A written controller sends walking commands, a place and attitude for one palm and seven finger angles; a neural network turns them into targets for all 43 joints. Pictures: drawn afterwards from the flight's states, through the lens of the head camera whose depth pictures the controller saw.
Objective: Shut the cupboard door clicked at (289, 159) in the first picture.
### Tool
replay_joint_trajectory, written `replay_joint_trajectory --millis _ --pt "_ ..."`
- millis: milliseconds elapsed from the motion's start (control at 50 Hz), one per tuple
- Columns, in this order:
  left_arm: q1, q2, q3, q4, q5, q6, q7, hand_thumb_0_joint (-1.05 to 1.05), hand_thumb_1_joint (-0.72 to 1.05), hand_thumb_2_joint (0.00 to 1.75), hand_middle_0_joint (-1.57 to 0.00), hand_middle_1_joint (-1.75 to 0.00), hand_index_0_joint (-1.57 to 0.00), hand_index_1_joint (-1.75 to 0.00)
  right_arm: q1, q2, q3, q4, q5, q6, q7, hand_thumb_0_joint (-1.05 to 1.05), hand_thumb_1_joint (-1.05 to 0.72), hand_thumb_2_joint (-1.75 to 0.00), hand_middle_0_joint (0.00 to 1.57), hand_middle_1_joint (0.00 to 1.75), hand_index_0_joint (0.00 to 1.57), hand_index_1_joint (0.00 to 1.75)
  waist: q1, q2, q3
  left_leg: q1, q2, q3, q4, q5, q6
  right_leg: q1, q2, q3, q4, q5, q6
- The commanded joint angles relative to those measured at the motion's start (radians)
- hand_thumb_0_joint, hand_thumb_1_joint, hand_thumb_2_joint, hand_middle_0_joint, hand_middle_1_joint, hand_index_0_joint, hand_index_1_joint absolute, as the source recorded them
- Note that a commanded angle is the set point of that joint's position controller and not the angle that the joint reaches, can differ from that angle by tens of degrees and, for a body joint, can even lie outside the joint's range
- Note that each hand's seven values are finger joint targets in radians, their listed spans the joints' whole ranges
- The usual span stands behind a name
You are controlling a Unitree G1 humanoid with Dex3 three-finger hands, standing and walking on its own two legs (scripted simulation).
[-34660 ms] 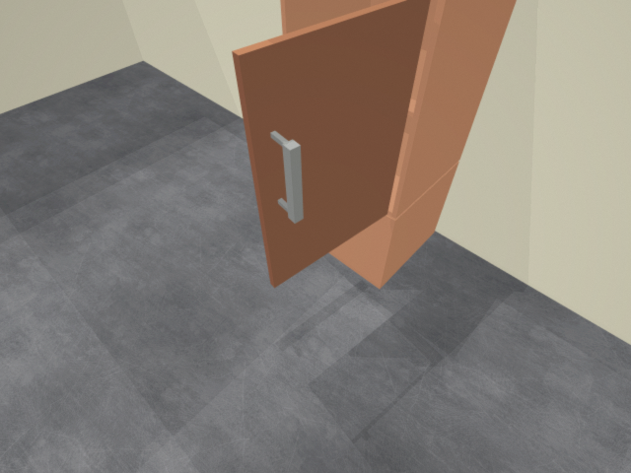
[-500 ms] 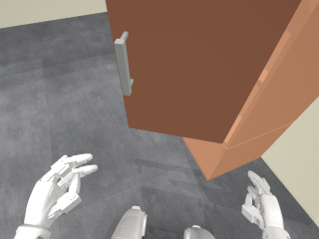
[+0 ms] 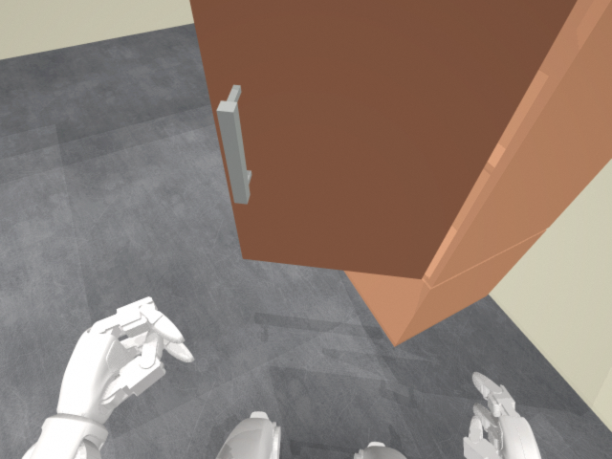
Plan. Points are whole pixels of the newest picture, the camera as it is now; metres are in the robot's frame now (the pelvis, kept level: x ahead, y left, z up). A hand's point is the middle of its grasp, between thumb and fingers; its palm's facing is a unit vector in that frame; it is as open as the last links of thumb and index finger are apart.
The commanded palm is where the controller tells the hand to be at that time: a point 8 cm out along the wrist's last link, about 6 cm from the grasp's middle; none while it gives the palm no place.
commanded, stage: raise the hand and make a fist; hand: left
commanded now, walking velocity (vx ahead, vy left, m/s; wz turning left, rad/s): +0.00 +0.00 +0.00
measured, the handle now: (239, 148) +0.52 +0.14 +0.10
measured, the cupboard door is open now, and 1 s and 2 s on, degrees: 56 56 56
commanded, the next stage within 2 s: bring the fist close to the handle in 0.90 s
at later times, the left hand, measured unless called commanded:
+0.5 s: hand (146, 339) +0.23 +0.19 +0.10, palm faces -0.05 -1.00 -0.04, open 3.1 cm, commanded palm +0.20 +0.24 +0.10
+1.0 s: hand (168, 342) +0.22 +0.16 +0.10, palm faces -0.06 -1.00 -0.04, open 3.1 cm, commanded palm +0.21 +0.22 +0.10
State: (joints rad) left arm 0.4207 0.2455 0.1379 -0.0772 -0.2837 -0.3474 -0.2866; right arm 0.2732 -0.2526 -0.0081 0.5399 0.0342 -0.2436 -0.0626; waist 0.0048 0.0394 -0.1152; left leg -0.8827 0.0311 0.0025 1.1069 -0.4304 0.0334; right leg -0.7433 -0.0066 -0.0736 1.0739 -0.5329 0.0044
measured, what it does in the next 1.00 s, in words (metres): stands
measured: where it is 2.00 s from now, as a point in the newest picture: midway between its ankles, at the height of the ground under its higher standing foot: outside the picture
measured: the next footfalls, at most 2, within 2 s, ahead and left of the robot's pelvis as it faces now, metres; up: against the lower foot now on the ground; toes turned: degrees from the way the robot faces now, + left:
none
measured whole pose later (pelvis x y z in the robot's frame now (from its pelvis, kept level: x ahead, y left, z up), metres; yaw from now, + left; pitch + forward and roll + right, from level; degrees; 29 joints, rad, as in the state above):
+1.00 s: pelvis +0.01 -0.02 +0.02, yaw +1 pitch +7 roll -2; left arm 0.34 0.26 0.16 -0.03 -0.31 -0.27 -0.33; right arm 0.27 -0.25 0.03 0.53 0.05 -0.23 -0.06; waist 0.02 0.06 -0.09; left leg -0.72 0.04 -0.01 0.97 -0.38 0.00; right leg -0.59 0.01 -0.08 0.96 -0.50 -0.02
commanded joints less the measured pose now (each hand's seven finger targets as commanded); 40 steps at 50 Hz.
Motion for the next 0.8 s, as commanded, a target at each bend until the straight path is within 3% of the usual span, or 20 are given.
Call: replay_joint_trajectory --millis 0,60,100,180,240,420,440,480,520,540,580,620,700,720,780 --pt "-0.056 0.117 0.073 -0.237 -0.024 -0.050 0.014 0.00 0.90 0.90 -1.13 -1.32 -1.13 -1.32 -0.059 -0.112 -0.034 -0.180 0.002 -0.048 -0.005 0.00 -0.90 -0.90 0.20 0.30 0.20 0.30 0.000 0.031 -0.178 0.284 -0.010 -0.084 -0.242 0.073 -0.011 0.015 0.043 -0.002 -0.181 0.143 -0.031" --pt "-0.070 0.115 0.057 -0.253 -0.014 -0.025 0.017 0.00 0.90 0.90 -1.19 -1.38 -1.19 -1.38 -0.060 -0.111 -0.026 -0.193 0.004 -0.037 -0.001 0.00 -0.90 -0.90 0.20 0.30 0.20 0.30 0.001 0.071 -0.167 0.315 -0.006 -0.092 -0.268 0.072 -0.014 0.028 0.046 -0.007 -0.191 0.157 -0.034" --pt "-0.073 0.119 0.062 -0.250 -0.012 -0.013 0.019 0.00 0.90 0.90 -1.23 -1.42 -1.23 -1.42 -0.054 -0.113 -0.024 -0.198 0.003 -0.029 -0.001 0.00 -0.90 -0.90 0.20 0.30 0.20 0.30 -0.002 0.044 -0.171 0.326 -0.005 -0.095 -0.276 0.083 -0.015 0.045 0.048 -0.011 -0.199 0.172 -0.033" --pt "-0.090 0.118 0.059 -0.232 -0.016 0.013 0.004 0.00 0.90 0.90 -1.30 -1.50 -1.30 -1.50 -0.053 -0.111 -0.014 -0.205 0.004 -0.019 0.002 0.00 -0.90 -0.90 0.20 0.30 0.20 0.30 -0.004 0.050 -0.149 0.329 -0.008 -0.088 -0.283 0.097 -0.015 0.067 0.050 -0.011 -0.218 0.191 -0.033" --pt "-0.113 0.129 0.066 -0.235 -0.020 0.019 -0.006 0.00 0.90 0.90 -1.30 -1.50 -1.30 -1.50 -0.055 -0.112 -0.007 -0.206 0.004 -0.017 0.004 0.00 -0.90 -0.90 0.20 0.30 0.20 0.30 0.000 0.063 -0.153 0.341 -0.011 -0.083 -0.285 0.123 -0.015 0.089 0.049 -0.008 -0.227 0.208 -0.037" --pt "-0.166 0.163 0.104 -0.205 -0.041 0.038 -0.023 0.00 0.90 0.90 -1.30 -1.50 -1.30 -1.50 -0.065 -0.119 -0.001 -0.191 0.010 -0.027 -0.004 0.00 -0.90 -0.90 0.20 0.30 0.20 0.30 0.003 0.023 -0.131 0.350 -0.015 -0.077 -0.309 0.114 -0.011 0.132 0.047 0.008 -0.276 0.196 -0.033" --pt "-0.169 0.154 0.095 -0.218 -0.042 0.040 -0.025 0.00 0.90 0.90 -1.30 -1.50 -1.30 -1.50 -0.065 -0.117 0.000 -0.194 0.010 -0.030 -0.003 0.00 -0.90 -0.90 0.20 0.30 0.20 0.30 0.004 0.042 -0.149 0.361 -0.017 -0.071 -0.312 0.122 -0.010 0.143 0.042 0.007 -0.279 0.203 -0.032" --pt "-0.172 0.147 0.091 -0.202 -0.048 0.043 -0.029 0.00 0.90 0.90 -1.30 -1.50 -1.30 -1.50 -0.065 -0.117 0.000 -0.189 0.014 -0.034 -0.006 0.00 -0.90 -0.90 0.20 0.30 0.20 0.30 -0.001 0.015 -0.126 0.358 -0.018 -0.066 -0.318 0.110 -0.010 0.144 0.042 0.012 -0.295 0.188 -0.028" --pt "-0.160 0.170 0.118 -0.165 -0.050 0.048 -0.028 0.00 0.90 0.90 -1.30 -1.50 -1.30 -1.50 -0.069 -0.121 0.000 -0.180 0.011 -0.039 -0.006 0.00 -0.90 -0.90 0.20 0.30 0.20 0.30 0.011 0.012 -0.109 0.336 -0.022 -0.065 -0.315 0.110 -0.011 0.156 0.039 0.024 -0.303 0.177 -0.031" --pt "-0.149 0.140 0.089 -0.172 -0.050 0.045 -0.031 0.00 0.90 0.90 -1.30 -1.50 -1.30 -1.50 -0.069 -0.115 0.000 -0.184 0.014 -0.041 -0.003 0.00 -0.90 -0.90 0.20 0.30 0.20 0.30 0.005 0.018 -0.108 0.340 -0.022 -0.058 -0.317 0.115 -0.010 0.157 0.035 0.023 -0.307 0.180 -0.030" --pt "-0.140 0.142 0.098 -0.152 -0.053 0.043 -0.032 0.00 0.90 0.90 -1.30 -1.50 -1.30 -1.50 -0.066 -0.118 -0.004 -0.179 0.014 -0.042 -0.003 0.00 -0.90 -0.90 0.20 0.30 0.20 0.30 0.008 -0.008 -0.109 0.336 -0.024 -0.054 -0.311 0.123 -0.010 0.158 0.034 0.028 -0.309 0.186 -0.026" --pt "-0.158 0.169 0.118 -0.165 -0.053 0.032 -0.031 0.00 0.90 0.90 -1.30 -1.50 -1.30 -1.50 -0.066 -0.122 -0.007 -0.175 0.012 -0.046 -0.002 0.00 -0.90 -0.90 0.20 0.30 0.20 0.30 0.012 0.000 -0.117 0.331 -0.026 -0.051 -0.301 0.125 -0.009 0.163 0.033 0.041 -0.309 0.178 -0.027" --pt "-0.164 0.158 0.110 -0.177 -0.054 0.008 -0.026 0.00 0.90 0.90 -1.30 -1.50 -1.30 -1.50 -0.066 -0.117 -0.009 -0.175 0.015 -0.051 -0.002 0.00 -0.90 -0.90 0.20 0.30 0.20 0.30 0.007 -0.001 -0.123 0.334 -0.027 -0.043 -0.296 0.130 -0.008 0.158 0.028 0.048 -0.309 0.180 -0.023" --pt "-0.167 0.182 0.130 -0.166 -0.053 0.007 -0.023 0.00 0.90 0.90 -1.30 -1.50 -1.30 -1.50 -0.066 -0.120 -0.011 -0.168 0.011 -0.050 -0.002 0.00 -0.90 -0.90 0.20 0.30 0.20 0.30 0.012 -0.015 -0.115 0.314 -0.027 -0.045 -0.285 0.135 -0.007 0.167 0.029 0.060 -0.310 0.177 -0.025" --pt "-0.163 0.149 0.101 -0.178 -0.053 -0.004 -0.027 0.00 0.90 0.90 -1.30 -1.50 -1.30 -1.50 -0.064 -0.115 -0.012 -0.168 0.015 -0.052 0.000 0.00 -0.90 -0.90 0.20 0.30 0.20 0.30 0.004 0.009 -0.132 0.331 -0.027 -0.035 -0.280 0.145 -0.006 0.158 0.026 0.058 -0.307 0.195 -0.021"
